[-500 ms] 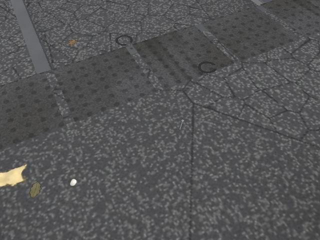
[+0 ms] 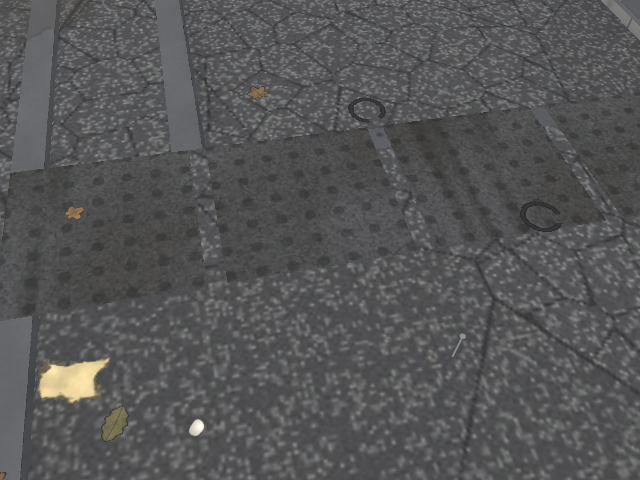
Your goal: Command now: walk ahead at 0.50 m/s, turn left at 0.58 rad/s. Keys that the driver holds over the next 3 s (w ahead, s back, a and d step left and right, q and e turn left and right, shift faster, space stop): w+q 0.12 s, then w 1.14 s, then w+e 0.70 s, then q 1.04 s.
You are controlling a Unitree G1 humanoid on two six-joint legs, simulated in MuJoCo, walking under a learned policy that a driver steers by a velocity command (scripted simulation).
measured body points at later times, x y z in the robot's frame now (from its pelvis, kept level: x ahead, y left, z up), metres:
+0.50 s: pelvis +0.28 -0.04 +0.00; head +0.30 -0.06 +0.45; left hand +0.24 +0.22 -0.12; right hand +0.45 -0.27 -0.12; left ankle +0.31 +0.11 -0.68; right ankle +0.27 -0.14 -0.74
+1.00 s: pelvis +0.52 +0.05 +0.00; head +0.53 +0.07 +0.45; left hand +0.58 +0.33 -0.13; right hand +0.57 -0.21 -0.13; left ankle +0.48 +0.11 -0.74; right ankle +0.64 -0.08 -0.68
